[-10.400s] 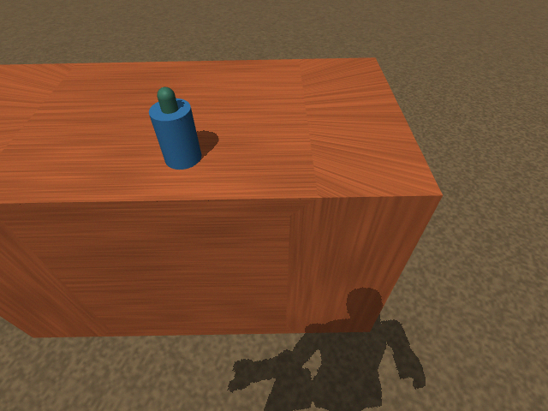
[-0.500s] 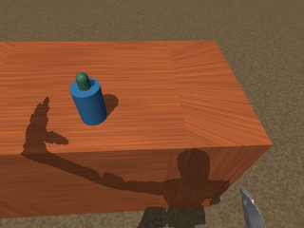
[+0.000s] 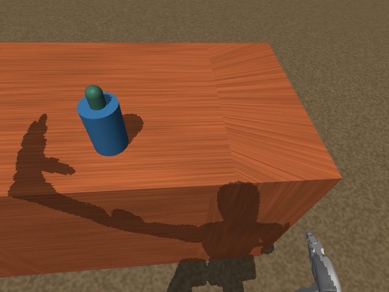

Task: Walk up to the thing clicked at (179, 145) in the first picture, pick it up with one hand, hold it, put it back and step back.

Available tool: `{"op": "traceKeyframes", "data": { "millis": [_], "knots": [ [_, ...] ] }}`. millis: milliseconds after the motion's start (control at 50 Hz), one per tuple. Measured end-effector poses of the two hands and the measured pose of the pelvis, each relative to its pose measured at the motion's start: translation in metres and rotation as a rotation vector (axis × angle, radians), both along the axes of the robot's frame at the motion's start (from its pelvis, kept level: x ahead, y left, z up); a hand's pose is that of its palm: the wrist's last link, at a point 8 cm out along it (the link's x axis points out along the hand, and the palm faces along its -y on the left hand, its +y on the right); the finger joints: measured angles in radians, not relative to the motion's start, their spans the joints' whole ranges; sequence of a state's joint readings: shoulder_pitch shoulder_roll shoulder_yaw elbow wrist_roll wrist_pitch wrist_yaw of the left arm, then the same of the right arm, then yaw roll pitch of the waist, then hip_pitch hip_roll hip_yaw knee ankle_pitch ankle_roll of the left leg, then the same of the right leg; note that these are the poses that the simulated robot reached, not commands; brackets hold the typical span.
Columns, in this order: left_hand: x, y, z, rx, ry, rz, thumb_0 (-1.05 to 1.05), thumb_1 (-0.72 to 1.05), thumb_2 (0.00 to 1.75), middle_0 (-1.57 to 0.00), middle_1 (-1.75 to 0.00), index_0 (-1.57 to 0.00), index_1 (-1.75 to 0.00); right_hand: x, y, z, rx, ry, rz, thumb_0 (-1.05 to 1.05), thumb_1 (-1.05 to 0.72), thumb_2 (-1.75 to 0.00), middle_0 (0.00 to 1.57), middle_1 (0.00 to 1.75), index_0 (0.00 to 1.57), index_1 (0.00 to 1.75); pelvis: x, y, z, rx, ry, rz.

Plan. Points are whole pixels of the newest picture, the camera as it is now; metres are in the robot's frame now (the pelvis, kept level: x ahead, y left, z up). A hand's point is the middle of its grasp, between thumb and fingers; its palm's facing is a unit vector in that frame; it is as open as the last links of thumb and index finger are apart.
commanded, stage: go down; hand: left
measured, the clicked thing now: (103, 118) +0.49 +0.18 +0.08
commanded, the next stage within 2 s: approach in 0.58 s
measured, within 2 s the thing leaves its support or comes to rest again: neither
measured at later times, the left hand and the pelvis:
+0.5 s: hand out of the picture +0.39 +0.38 +0.17, palm faces +0.17 -0.99 -0.01, open 17.6 cm; pelvis +0.00 +0.01 +0.00, yaw +0 degrees
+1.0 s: hand (5, 131) +0.41 +0.34 +0.13, palm faces +0.10 -1.00 +0.01, open 17.7 cm; pelvis -0.01 +0.01 -0.01, yaw +0 degrees
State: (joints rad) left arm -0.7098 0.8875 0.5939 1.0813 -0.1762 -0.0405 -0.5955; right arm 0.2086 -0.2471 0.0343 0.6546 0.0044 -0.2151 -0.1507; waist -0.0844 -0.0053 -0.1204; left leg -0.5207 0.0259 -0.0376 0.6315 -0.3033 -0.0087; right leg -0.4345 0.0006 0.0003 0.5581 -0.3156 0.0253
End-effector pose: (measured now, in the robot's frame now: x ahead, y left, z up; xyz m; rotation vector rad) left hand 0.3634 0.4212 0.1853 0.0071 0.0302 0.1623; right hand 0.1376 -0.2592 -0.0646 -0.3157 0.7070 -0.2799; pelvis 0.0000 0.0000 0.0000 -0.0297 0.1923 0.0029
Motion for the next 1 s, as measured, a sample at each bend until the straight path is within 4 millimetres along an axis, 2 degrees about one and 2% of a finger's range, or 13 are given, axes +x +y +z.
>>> {"op": "traceKeyframes", "data": {
  "millis": [240,500,620,820,900,1000],
  "knots": [
    [0.006,0.002,-0.001,0.007,-0.002,-0.002,-0.01,-0.58,0.08,-0.05,-0.05,-0.05,-0.05,-0.003,0.005,0.0,0.008,-0.009,-0.004,-0.01,0.52,-0.06,0.06,0.05,0.06,0.05,0.003,0.004,-0.002,-0.005,0.017,-0.008],
    [-0.007,0.007,-0.009,0.002,0.005,0.007,-0.01,-0.57,0.07,-0.05,-0.05,-0.05,-0.05,0.002,0.005,0.004,0.002,-0.035,-0.001,-0.01,0.52,-0.06,0.06,0.05,0.06,0.05,0.002,0.006,-0.003,-0.005,0.007,-0.006],
    [-0.011,0.008,-0.012,0.005,0.005,0.012,-0.01,-0.57,0.07,-0.05,-0.05,-0.05,-0.05,-0.002,0.006,0.003,-0.002,-0.026,0.01,-0.01,0.52,-0.06,0.06,0.05,0.06,0.05,-0.002,0.006,-0.004,-0.007,0.005,-0.002],
    [0.001,0.0,-0.003,0.014,-0.004,-0.008,-0.01,-0.57,0.07,-0.05,-0.05,-0.05,-0.06,-0.005,0.011,0.001,0.009,-0.029,0.015,-0.01,0.53,-0.06,0.06,0.05,0.06,0.05,-0.005,0.006,-0.005,-0.008,0.007,-0.003],
    [0.009,-0.01,-0.018,-0.005,0.033,-0.029,-0.01,-0.58,0.06,-0.05,-0.05,-0.04,-0.06,-0.005,0.019,-0.004,0.031,-0.026,0.033,-0.01,0.54,-0.05,0.06,0.05,0.06,0.05,-0.006,0.006,-0.007,-0.007,0.018,-0.004],
    [0.024,-0.034,-0.056,-0.025,0.081,-0.064,-0.01,-0.6,0.06,-0.05,-0.05,-0.04,-0.06,-0.005,0.022,-0.006,0.038,-0.032,0.051,-0.01,0.55,-0.05,0.06,0.05,0.06,0.05,-0.008,0.008,-0.013,-0.007,0.042,-0.006]
  ]
}}
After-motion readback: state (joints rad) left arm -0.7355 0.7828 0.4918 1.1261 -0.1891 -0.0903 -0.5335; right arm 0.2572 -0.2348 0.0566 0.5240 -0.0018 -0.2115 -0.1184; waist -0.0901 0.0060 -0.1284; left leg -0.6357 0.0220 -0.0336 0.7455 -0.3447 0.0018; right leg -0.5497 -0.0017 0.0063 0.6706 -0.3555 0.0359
